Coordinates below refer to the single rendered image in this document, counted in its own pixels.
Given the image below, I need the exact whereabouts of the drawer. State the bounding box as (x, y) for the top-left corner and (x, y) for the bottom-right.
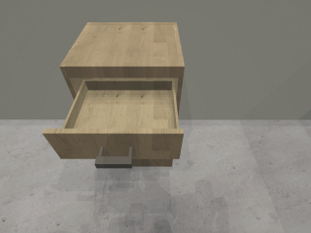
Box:
(42, 80), (184, 159)

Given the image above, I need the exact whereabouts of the cabinet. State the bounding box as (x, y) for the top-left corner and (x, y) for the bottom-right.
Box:
(59, 22), (185, 167)

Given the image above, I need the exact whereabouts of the handle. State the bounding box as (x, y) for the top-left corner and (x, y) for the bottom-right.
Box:
(94, 147), (133, 169)

